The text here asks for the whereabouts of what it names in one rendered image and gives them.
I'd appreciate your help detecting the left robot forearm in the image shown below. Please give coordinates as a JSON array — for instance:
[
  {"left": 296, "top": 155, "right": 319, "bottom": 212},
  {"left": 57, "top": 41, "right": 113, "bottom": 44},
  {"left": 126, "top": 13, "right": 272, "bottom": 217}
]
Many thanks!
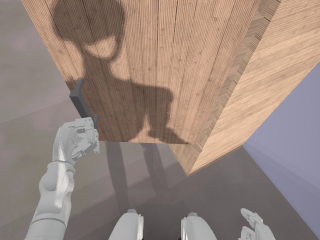
[{"left": 24, "top": 161, "right": 76, "bottom": 240}]

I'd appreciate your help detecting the cupboard door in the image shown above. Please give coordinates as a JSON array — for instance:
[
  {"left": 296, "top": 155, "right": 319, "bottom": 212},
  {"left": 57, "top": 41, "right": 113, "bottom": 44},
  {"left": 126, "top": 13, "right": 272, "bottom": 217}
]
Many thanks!
[{"left": 21, "top": 0, "right": 261, "bottom": 145}]

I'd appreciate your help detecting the left robot hand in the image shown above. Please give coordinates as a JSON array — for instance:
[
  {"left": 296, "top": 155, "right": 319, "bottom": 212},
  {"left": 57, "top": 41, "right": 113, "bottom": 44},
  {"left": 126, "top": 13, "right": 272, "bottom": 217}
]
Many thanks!
[{"left": 52, "top": 117, "right": 100, "bottom": 167}]

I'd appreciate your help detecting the handle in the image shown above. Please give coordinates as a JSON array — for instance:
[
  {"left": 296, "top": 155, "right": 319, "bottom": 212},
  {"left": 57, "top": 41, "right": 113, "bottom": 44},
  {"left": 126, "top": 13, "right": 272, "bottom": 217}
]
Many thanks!
[{"left": 69, "top": 78, "right": 99, "bottom": 130}]

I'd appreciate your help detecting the robot left thigh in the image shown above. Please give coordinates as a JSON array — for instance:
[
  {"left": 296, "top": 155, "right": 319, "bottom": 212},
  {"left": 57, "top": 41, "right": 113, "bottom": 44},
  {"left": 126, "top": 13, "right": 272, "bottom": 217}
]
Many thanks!
[{"left": 108, "top": 212, "right": 144, "bottom": 240}]

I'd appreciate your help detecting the robot right shin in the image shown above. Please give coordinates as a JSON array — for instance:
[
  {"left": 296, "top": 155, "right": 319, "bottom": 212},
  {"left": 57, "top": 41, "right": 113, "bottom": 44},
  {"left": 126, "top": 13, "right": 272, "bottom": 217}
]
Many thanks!
[{"left": 187, "top": 213, "right": 198, "bottom": 217}]

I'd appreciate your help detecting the right robot hand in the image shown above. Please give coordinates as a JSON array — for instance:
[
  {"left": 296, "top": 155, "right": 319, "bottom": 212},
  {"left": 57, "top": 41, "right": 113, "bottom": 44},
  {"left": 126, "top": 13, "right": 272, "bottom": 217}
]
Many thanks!
[{"left": 238, "top": 208, "right": 275, "bottom": 240}]

